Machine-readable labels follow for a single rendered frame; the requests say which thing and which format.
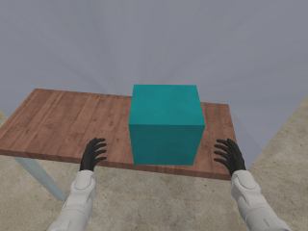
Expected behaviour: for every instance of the right robot hand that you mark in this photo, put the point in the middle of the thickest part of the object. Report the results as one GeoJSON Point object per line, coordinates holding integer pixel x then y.
{"type": "Point", "coordinates": [234, 156]}

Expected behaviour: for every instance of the table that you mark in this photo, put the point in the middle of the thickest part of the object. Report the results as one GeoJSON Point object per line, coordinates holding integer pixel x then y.
{"type": "Point", "coordinates": [57, 125]}

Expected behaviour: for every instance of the carton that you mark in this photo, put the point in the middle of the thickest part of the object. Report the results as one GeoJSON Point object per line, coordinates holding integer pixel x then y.
{"type": "Point", "coordinates": [166, 124]}

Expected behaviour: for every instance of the right robot forearm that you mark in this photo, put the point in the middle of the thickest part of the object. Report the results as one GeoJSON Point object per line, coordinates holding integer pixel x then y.
{"type": "Point", "coordinates": [253, 207]}

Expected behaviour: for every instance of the left robot forearm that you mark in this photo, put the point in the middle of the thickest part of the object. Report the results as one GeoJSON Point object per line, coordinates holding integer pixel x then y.
{"type": "Point", "coordinates": [75, 214]}

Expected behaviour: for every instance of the left robot hand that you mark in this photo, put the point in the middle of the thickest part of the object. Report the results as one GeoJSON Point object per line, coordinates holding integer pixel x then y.
{"type": "Point", "coordinates": [88, 161]}

